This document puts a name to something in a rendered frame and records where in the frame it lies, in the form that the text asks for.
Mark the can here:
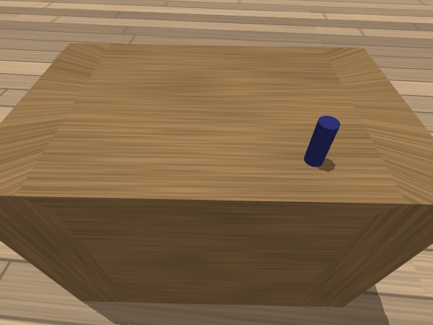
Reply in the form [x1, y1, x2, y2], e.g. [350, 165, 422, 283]
[304, 116, 340, 167]

